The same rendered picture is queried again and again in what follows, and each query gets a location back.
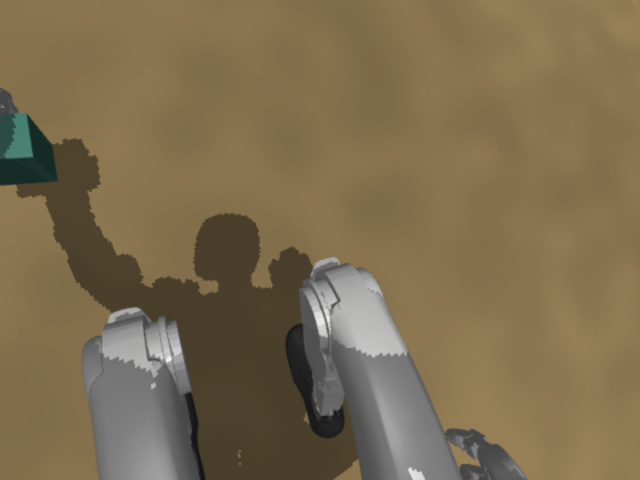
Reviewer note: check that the carton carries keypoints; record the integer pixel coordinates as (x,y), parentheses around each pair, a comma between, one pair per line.
(26,155)

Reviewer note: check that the right robot hand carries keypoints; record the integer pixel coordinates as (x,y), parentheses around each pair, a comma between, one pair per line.
(495,462)

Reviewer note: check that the left robot hand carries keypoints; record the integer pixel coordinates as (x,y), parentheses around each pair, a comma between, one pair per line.
(6,104)

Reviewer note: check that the right robot foot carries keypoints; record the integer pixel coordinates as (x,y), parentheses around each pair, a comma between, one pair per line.
(326,426)

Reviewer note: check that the left robot foot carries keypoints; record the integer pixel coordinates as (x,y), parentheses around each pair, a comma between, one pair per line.
(194,434)

